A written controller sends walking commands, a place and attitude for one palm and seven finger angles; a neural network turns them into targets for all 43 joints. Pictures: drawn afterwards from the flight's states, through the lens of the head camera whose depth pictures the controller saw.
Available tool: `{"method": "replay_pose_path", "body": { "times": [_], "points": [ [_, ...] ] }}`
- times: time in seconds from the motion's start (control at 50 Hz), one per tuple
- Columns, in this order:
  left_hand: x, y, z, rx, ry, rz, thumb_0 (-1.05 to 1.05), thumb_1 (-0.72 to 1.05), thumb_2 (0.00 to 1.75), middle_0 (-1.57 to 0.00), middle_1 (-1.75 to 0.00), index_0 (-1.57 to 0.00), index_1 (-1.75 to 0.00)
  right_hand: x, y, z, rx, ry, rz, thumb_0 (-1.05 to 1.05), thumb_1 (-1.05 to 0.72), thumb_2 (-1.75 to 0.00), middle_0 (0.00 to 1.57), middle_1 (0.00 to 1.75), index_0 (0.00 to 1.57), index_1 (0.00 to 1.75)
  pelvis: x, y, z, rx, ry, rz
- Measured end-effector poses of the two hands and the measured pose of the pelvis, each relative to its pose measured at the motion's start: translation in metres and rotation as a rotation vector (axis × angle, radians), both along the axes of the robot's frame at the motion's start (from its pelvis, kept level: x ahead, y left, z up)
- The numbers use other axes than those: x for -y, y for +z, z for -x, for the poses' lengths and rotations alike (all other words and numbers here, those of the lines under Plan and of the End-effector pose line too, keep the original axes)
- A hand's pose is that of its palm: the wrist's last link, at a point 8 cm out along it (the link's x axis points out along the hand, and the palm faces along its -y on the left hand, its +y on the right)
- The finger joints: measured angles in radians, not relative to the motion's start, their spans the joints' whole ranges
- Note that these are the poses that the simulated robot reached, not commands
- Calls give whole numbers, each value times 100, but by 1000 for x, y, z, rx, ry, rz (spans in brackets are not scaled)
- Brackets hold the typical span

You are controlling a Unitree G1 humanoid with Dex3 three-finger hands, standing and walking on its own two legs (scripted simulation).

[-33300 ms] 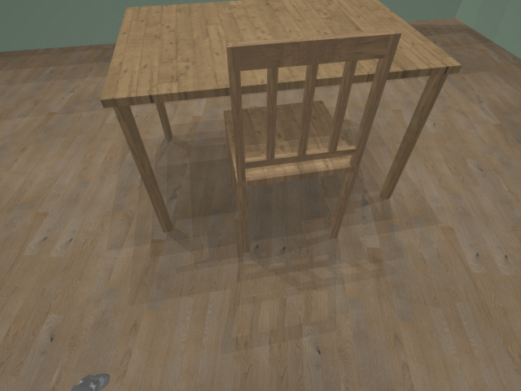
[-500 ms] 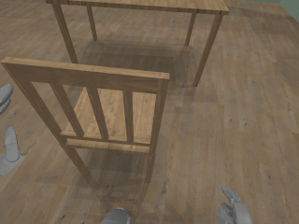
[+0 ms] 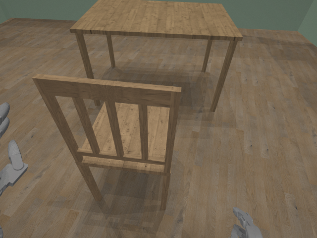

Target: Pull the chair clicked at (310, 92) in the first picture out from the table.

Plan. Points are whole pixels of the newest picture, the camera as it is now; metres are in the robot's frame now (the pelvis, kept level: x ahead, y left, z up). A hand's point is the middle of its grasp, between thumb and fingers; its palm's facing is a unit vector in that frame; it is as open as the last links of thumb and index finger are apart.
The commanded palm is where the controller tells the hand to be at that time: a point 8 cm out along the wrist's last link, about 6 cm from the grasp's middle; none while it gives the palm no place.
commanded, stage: stop stepping back and stand still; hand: left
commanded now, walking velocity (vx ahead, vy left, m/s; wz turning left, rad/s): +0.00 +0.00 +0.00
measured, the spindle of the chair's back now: (115, 131) +0.49 +0.20 -0.07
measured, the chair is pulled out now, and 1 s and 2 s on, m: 0.73 0.73 0.73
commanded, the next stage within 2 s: let the arm hang, fingers relaxed in 0.14 s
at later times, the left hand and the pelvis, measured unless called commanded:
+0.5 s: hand out of the picture +0.11 +0.19 -0.15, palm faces +0.00 -0.98 -0.18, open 7.4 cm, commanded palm none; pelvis +0.01 +0.02 -0.01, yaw +2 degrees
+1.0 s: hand out of the picture +0.00 +0.19 -0.17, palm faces +0.04 -0.97 -0.23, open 7.3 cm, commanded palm none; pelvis +0.02 +0.01 +0.00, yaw +2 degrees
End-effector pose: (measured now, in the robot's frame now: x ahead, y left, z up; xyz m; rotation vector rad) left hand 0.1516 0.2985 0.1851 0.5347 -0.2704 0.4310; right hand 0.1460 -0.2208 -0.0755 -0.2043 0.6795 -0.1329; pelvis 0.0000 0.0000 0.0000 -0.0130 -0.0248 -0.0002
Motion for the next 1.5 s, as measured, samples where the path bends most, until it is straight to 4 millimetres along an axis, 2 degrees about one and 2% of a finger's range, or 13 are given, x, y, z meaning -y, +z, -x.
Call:
{"method": "replay_pose_path", "body": {
  "times": [0.26, 0.3, 0.34, 0.38, 0.46, 0.52, 0.58, 0.7, 0.82, 0.96, 1.08, 1.14, 1.5],
  "points": [
    [-9, -16, -24, -111, -40, -12, 1, 89, 90, -21, -30, -21, -30, 18, 3, -3, -53, -48, 54, 1, -90, -90, 20, 30, 20, 30, -10, 2, -15, -19, 10, 0],
    [-17, -57, -38, -270, -43, 42, 0, 90, 90, -20, -30, -20, -30, 19, -11, -4, -113, -5, 42, 1, -90, -90, 20, 30, 20, 30, -14, -1, -14, -32, 30, -4],
    [-19, -118, -42, -498, -10, 163, 0, 90, 90, -20, -30, -20, -30, 16, -26, -3, -180, 10, 26, 1, -90, -90, 20, 30, 20, 30, -19, -4, -13, -38, 39, -7],
    [-11, -181, -33, -735, 21, 285, 0, 91, 90, -20, -30, -20, -29, 11, -37, 3, -232, 16, 8, 1, -90, -90, 20, 30, 20, 30, -21, -6, -12, -37, 43, -12],
    [32, -279, 21, -1126, 21, 487, 0, 91, 90, -19, -30, -19, -29, -3, -46, 29, -335, 17, -13, 1, -90, -90, 20, 30, 20, 30, -20, -8, -11, -15, 39, -23],
    [66, -319, 70, -1315, 23, 619, 0, 93, 90, -20, -30, -19, -29, -10, -47, 56, -428, 10, -15, 1, -90, -90, 20, 30, 20, 30, -17, -6, -10, -3, 33, -19],
    [58, -328, 99, -1354, 102, 650, -4, 101, 90, -21, -30, -20, -30, -8, -48, 82, -519, -12, 0, 1, -92, -89, 21, 30, 20, 30, -13, -4, -8, 0, 37, -10],
    [41, -326, 154, -1524, 199, 615, -3, 98, 90, -20, -30, -20, -30, 2, -56, 122, -638, -61, -5, 1, -93, -90, 20, 30, 20, 30, -14, -1, -8, -8, 33, -3],
    [34, -318, 182, -1613, 280, 599, -1, 94, 90, -20, -30, -20, -29, -4, -64, 156, -737, -84, -49, 1, -92, -90, 20, 30, 20, 30, -13, 0, -11, -21, 31, -10],
    [49, -320, 170, -1608, 263, 616, 0, 92, 90, -20, -30, -19, -29, -19, -69, 174, -794, -97, -99, 1, -91, -90, 20, 30, 20, 30, -10, 0, -17, -19, 29, -14],
    [73, -326, 141, -1550, 186, 643, 0, 91, 90, -20, -30, -19, -29, -28, -72, 170, -776, -101, -125, 1, -91, -90, 20, 30, 20, 30, -7, 0, -18, -8, 27, -17],
    [75, -328, 134, -1545, 182, 631, 1, 94, 90, -20, -30, -20, -29, -29, -72, 165, -761, -105, -132, 1, -91, -90, 20, 30, 20, 30, -4, 0, -18, -6, 23, -16],
    [78, -328, 139, -1559, 197, 656, 0, 92, 90, -20, -30, -20, -29, -20, -70, 157, -761, -110, -105, 0, -91, -90, 20, 30, 19, 30, -3, 1, -21, -9, 25, -14]
  ]
}}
